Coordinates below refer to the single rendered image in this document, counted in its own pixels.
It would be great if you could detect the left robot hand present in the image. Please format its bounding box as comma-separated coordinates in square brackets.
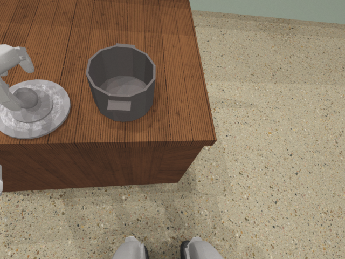
[0, 44, 35, 111]

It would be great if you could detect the knob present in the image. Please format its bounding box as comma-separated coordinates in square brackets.
[13, 87, 38, 109]

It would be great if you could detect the right robot thigh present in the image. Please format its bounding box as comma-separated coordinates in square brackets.
[184, 241, 223, 259]

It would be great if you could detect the lid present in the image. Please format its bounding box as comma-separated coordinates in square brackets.
[0, 79, 71, 139]

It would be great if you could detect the right robot shin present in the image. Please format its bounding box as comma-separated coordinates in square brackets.
[188, 237, 202, 245]

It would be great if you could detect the pot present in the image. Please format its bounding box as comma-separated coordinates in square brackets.
[86, 43, 156, 122]

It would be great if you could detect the table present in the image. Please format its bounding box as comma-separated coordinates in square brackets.
[0, 0, 217, 192]

